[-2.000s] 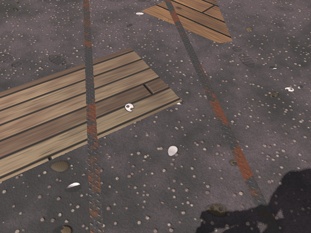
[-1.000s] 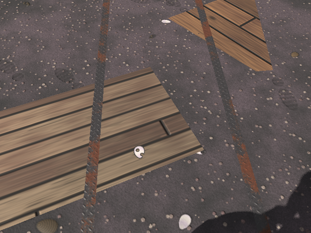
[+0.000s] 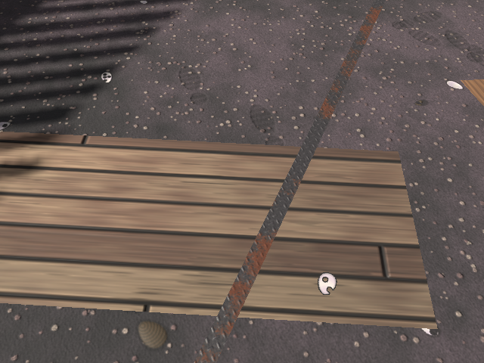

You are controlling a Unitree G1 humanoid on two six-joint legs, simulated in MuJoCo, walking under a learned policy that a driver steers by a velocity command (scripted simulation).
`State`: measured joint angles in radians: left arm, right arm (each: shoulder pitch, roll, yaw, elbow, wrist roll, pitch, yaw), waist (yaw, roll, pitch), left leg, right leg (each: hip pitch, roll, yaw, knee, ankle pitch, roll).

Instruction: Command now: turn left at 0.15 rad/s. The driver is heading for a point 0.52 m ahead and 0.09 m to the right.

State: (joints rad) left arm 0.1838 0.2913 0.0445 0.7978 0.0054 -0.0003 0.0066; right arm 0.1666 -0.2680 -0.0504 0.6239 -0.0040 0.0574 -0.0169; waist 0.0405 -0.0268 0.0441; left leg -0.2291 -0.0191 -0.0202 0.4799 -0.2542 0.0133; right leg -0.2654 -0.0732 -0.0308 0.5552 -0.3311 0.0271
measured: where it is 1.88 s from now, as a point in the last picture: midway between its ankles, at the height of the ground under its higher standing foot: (264, 354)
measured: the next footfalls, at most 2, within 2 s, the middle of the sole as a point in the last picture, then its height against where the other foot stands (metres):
right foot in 0.34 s outside the picture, level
left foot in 0.86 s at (220, 360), level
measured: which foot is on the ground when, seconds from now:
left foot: down 0.00-0.34, up 0.36-0.84, down 0.86-1.00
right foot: up 0.00-0.32, down 0.34-0.88, up 0.90-1.00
